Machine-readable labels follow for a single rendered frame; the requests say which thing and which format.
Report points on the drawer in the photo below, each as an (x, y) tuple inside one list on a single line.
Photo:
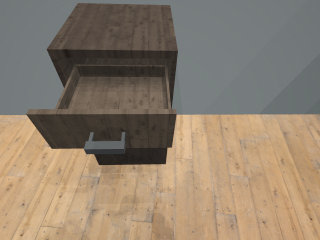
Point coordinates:
[(107, 100)]

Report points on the handle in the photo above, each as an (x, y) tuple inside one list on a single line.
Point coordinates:
[(105, 147)]

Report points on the cabinet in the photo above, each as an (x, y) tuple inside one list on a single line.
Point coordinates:
[(118, 34)]

